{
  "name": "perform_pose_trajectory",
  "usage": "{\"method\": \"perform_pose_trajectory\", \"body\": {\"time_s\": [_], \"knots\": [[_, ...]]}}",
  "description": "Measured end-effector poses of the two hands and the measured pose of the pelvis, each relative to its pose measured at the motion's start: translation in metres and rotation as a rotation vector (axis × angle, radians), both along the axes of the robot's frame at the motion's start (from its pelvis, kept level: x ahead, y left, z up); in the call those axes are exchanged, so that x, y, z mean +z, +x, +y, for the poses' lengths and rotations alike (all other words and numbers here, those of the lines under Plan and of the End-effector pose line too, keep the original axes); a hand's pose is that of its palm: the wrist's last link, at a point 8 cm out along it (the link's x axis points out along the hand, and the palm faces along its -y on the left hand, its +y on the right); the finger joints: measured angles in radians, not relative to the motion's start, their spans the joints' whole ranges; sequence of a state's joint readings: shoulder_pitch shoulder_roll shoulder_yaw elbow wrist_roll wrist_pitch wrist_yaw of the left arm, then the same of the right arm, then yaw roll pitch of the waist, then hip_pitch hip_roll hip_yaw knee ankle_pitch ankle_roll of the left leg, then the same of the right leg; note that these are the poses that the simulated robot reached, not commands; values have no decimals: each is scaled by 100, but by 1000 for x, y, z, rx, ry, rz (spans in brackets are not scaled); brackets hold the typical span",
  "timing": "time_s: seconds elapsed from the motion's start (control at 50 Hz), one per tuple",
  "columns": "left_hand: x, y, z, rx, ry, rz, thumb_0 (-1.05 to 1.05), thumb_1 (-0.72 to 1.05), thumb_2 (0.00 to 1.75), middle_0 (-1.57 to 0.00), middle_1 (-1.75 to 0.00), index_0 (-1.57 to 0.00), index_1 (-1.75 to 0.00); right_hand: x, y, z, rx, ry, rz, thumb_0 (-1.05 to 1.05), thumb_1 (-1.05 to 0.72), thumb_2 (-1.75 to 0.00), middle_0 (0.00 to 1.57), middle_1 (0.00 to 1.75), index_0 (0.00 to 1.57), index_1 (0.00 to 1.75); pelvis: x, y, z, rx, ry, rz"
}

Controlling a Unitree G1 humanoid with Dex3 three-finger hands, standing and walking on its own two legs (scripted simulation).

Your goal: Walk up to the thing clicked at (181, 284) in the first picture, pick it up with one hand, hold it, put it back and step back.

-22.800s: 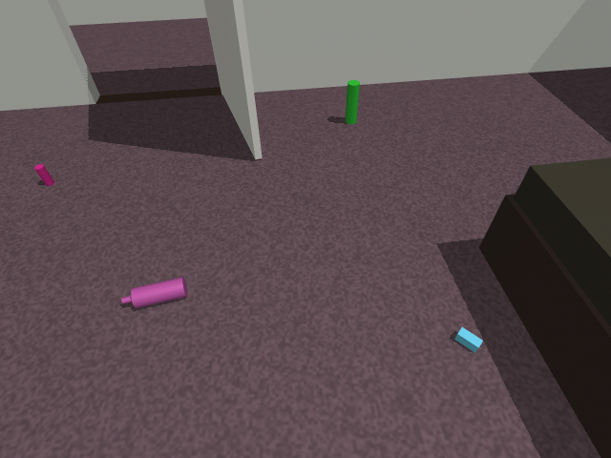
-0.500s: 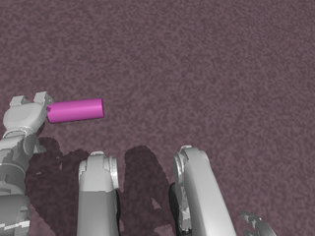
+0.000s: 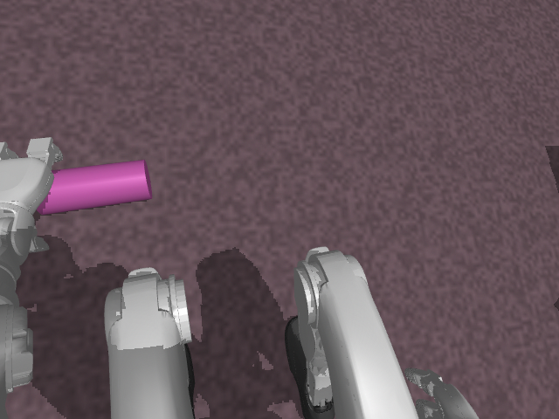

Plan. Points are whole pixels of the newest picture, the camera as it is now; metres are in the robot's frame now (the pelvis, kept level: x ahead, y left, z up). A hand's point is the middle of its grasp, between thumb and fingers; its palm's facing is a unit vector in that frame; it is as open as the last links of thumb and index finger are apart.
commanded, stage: rise first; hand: left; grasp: from above
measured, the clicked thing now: (83, 188) +0.50 +0.30 -0.30
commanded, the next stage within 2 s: approach in 1.94 s
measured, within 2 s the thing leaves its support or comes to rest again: neither
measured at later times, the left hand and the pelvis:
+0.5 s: hand (43, 201) +0.44 +0.32 -0.18, palm faces -0.45 -0.08 -0.89, open 14.1 cm; pelvis +0.00 +0.00 -0.01, yaw -2 degrees
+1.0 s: hand (46, 196) +0.45 +0.32 -0.20, palm faces -0.45 -0.07 -0.89, open 14.2 cm; pelvis +0.00 +0.00 -0.02, yaw -2 degrees
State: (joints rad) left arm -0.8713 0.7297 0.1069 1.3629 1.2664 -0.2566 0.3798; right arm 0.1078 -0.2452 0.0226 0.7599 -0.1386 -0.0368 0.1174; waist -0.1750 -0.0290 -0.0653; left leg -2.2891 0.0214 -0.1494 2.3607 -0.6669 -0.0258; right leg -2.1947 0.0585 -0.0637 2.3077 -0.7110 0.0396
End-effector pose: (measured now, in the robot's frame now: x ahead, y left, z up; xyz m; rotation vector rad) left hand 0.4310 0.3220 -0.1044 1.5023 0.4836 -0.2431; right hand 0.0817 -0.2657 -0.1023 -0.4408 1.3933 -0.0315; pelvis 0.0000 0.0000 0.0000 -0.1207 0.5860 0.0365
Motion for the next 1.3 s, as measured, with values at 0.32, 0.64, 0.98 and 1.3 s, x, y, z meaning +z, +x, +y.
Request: {"method": "perform_pose_trajectory", "body": {"time_s": [0.32,0.64,0.98,1.3], "knots": [[-16,15,-3,12,-7,10,0,-53,102,-8,-102,-8,-102,-3,-12,-2,-8,-8,48,0,-91,-90,20,29,20,30,-7,4,0,-12,-9,2],[-26,20,-4,1,-8,3,0,-54,103,-8,-102,-7,-102,-3,-16,-2,2,-19,52,0,-91,-90,20,29,20,30,-14,3,2,-15,-19,-10],[-33,28,-3,-2,-7,3,0,-54,103,-9,-102,-8,-102,-4,-25,2,12,-26,59,0,-91,-90,20,30,20,30,-20,1,3,-20,-30,-22],[-35,37,1,7,-3,1,0,-54,103,-9,-103,-8,-103,-3,-33,3,18,-29,78,0,-91,-90,20,30,20,30,-23,1,3,-25,-37,-29]]}}
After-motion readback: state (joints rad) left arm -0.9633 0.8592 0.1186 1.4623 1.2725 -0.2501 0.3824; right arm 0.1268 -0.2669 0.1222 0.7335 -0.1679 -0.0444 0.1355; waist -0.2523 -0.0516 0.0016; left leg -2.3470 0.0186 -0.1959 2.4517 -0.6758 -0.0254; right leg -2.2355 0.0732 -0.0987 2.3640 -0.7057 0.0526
